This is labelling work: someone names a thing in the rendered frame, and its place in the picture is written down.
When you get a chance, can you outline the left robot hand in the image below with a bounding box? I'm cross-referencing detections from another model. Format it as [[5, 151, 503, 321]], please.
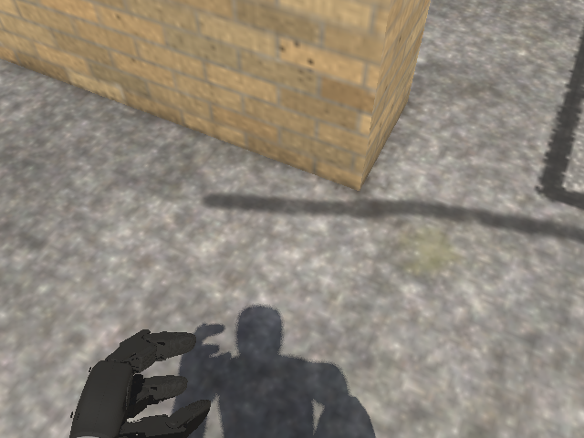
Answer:
[[69, 329, 211, 438]]

